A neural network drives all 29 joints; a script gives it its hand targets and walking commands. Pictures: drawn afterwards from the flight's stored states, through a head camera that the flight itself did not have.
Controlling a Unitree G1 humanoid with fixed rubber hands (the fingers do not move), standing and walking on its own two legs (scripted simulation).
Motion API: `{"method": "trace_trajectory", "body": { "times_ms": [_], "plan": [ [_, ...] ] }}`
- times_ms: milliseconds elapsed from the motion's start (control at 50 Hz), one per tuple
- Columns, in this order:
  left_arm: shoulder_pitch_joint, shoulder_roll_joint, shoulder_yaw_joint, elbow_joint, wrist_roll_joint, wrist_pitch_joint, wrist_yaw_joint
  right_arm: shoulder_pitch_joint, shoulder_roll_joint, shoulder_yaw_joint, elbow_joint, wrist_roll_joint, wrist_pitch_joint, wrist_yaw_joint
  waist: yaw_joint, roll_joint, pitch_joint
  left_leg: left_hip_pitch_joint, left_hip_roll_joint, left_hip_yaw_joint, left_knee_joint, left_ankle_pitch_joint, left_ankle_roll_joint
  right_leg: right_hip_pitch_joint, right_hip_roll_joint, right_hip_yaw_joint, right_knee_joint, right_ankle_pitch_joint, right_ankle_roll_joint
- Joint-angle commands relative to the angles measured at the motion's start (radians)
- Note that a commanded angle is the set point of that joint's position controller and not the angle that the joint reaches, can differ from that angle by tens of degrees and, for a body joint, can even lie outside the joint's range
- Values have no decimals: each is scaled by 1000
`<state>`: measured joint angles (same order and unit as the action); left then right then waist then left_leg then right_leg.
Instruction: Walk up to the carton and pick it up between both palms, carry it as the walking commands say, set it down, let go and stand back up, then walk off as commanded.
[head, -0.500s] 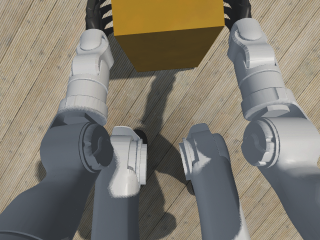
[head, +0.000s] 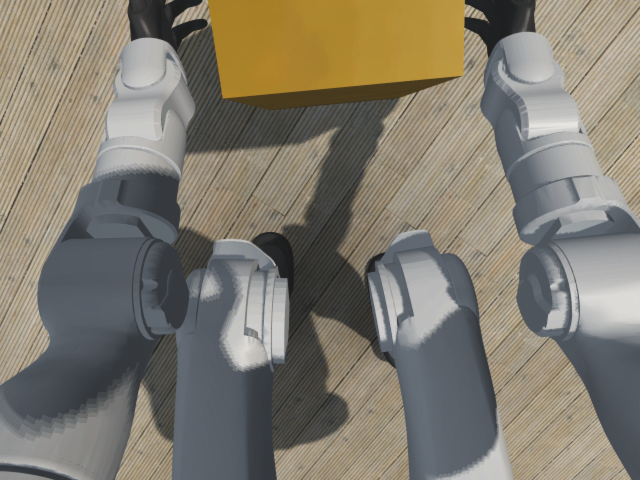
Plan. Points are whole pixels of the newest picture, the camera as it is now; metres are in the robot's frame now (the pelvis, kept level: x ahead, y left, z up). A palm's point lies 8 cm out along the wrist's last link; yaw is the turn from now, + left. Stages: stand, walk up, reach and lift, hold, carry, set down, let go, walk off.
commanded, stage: set down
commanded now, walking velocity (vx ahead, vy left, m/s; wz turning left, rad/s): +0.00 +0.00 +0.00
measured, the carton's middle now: (331, 26) +0.53 +0.00 -0.25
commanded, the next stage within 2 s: let go in 1.40 s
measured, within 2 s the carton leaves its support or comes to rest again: neither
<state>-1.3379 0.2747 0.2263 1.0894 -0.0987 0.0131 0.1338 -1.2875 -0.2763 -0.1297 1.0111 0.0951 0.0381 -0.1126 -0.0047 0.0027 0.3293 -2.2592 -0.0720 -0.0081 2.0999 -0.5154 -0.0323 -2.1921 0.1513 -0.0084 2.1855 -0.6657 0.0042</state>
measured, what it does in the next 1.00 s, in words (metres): rises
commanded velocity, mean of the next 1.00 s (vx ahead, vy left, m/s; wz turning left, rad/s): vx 0.00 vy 0.00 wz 0.00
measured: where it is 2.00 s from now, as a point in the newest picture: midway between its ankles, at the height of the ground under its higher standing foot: (333, 320)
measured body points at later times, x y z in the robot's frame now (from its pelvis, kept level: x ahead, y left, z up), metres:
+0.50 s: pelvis -0.02 +0.01 +0.06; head +0.35 +0.02 +0.31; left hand +0.53 +0.16 -0.10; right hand +0.53 -0.17 -0.09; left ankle +0.13 +0.12 -0.35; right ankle +0.08 -0.10 -0.35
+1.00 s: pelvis -0.01 +0.01 +0.19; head +0.35 +0.01 +0.45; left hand +0.52 +0.17 +0.04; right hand +0.53 -0.18 +0.05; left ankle +0.12 +0.12 -0.35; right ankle +0.08 -0.10 -0.35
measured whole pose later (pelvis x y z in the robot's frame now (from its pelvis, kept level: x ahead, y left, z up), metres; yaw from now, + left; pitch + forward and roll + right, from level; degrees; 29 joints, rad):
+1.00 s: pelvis -0.01 +0.01 +0.19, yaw +0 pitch +26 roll -1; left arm -1.20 0.25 0.19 0.60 -0.10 0.31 0.17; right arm -1.20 -0.32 -0.16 0.62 0.15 0.30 -0.10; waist -0.01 0.01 0.52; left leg -1.54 -0.08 -0.06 1.51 -0.42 -0.01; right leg -1.47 0.12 0.02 1.55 -0.54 0.00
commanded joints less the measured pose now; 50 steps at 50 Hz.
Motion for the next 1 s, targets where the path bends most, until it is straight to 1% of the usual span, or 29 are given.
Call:
{"method": "trace_trajectory", "body": {
  "times_ms": [0, 20, 60, 100, 140, 160, 180, 200, 220, 260, 320, 360, 420, 480, 540, 600, 660, 740, 820, 880, 940, 980],
  "plan": [
    [-180, 36, -63, -110, -77, -28, -9, -293, -94, 71, -181, 57, -32, -3, 4, -69, -1317, 644, 15, 28, -29, 382, 15, 544, -85, 41, -210, 472, 46],
    [-177, 39, -70, -125, -90, -23, -12, -294, -97, 78, -205, 64, -26, -3, 3, -77, -1353, 648, 16, 31, -29, 373, 16, 580, -88, 41, -210, 477, 44],
    [-192, 54, -73, -226, -108, -14, -8, -296, -112, 75, -295, 78, -12, -8, 1, -79, -1518, 733, 13, 39, -33, 400, 17, 681, -89, 37, -209, 517, 40],
    [-211, 69, -83, -339, -128, 7, 5, -287, -145, 64, -368, 93, 15, -17, -13, -62, -1733, 891, 4, 45, -33, 435, 16, 781, -83, 21, -207, 539, 35],
    [-238, 78, -119, -434, -162, 53, 22, -299, -181, 70, -445, 119, 64, -31, -27, -39, -1969, 1076, -6, 52, -38, 443, 18, 907, -73, 0, -210, 532, 29],
    [-230, 50, -153, -393, -172, 85, 23, -279, -178, 63, -415, 117, 93, -31, -48, -30, -1873, 1055, -6, 55, -49, 425, 16, 870, -70, -4, -221, 512, 27],
    [-206, 45, -150, -432, -171, 102, 26, -268, -175, 51, -469, 111, 106, -35, -46, -26, -1856, 1048, -11, 55, -66, 415, 17, 886, -66, -2, -237, 509, 25],
    [-212, 57, -140, -434, -162, 117, 28, -276, -183, 33, -474, 94, 116, -38, -51, -29, -1778, 996, -13, 51, -87, 359, 19, 843, -65, -4, -254, 460, 25],
    [-223, 74, -112, -456, -144, 125, 30, -290, -191, 15, -495, 81, 122, -39, -47, -28, -1725, 962, -15, 48, -108, 323, 20, 807, -64, -6, -271, 421, 23],
    [-227, 96, -62, -470, -97, 138, 38, -274, -189, -17, -454, 56, 132, -37, -36, -22, -1629, 951, -15, 42, -146, 284, 14, 744, -63, -8, -301, 363, 23],
    [-211, 103, -26, -481, -21, 144, 49, -229, -167, -46, -356, 32, 136, -29, -24, 20, -1595, 1029, -18, 34, -187, 289, 4, 658, -57, -21, -333, 328, 24],
    [-207, 95, -23, -495, 7, 149, 52, -227, -155, -54, -342, 35, 136, -22, -17, 44, -1605, 1088, -16, 26, -222, 288, 3, 641, -58, -28, -358, 316, 23],
    [-209, 70, -34, -486, 14, 165, 54, -253, -145, -50, -333, 46, 140, -11, -11, 56, -1600, 1128, -13, 20, -276, 256, 4, 642, -62, -33, -404, 282, 20],
    [-220, 55, -43, -486, 1, 181, 55, -293, -148, -40, -358, 53, 148, -3, -9, 43, -1619, 1144, -14, 22, -323, 238, 8, 685, -65, -33, -453, 270, 17],
    [-223, 55, -43, -497, -10, 197, 56, -314, -160, -35, -393, 54, 160, -1, -13, 21, -1677, 1162, -18, 27, -364, 241, 12, 761, -63, -32, -500, 283, 17],
    [-218, 65, -38, -518, -16, 214, 55, -309, -174, -42, -427, 45, 179, -5, -26, 3, -1746, 1189, -22, 32, -404, 250, 15, 848, -60, -31, -545, 305, 19],
    [-206, 75, -35, -555, -17, 230, 52, -284, -183, -54, -462, 33, 199, -10, -40, -2, -1812, 1230, -25, 35, -445, 269, 16, 928, -56, -29, -588, 336, 20],
    [-170, 77, -37, -602, -13, 249, 49, -230, -181, -60, -500, 29, 220, -9, -48, 7, -1872, 1314, -27, 32, -506, 333, 15, 1007, -50, -27, -649, 402, 22],
    [-131, 72, -36, -636, -8, 262, 45, -192, -174, -56, -536, 38, 232, -1, -43, 15, -1895, 1402, -26, 26, -570, 401, 16, 1063, -47, -25, -714, 464, 25],
    [-108, 72, -29, -644, -4, 268, 41, -179, -170, -51, -550, 46, 236, 7, -31, 11, -1882, 1450, -24, 22, -625, 432, 17, 1104, -46, -22, -770, 493, 28],
    [-95, 72, -22, -643, -1, 270, 36, -171, -170, -48, -547, 52, 236, 14, -22, 6, -1857, 1491, -20, 17, -686, 449, 18, 1145, -48, -19, -831, 510, 30],
    [-89, 71, -20, -633, -1, 269, 31, -163, -172, -51, -532, 51, 234, 19, -21, 4, -1837, 1521, -17, 12, -729, 455, 17, 1169, -50, -17, -874, 515, 30]
  ]
}}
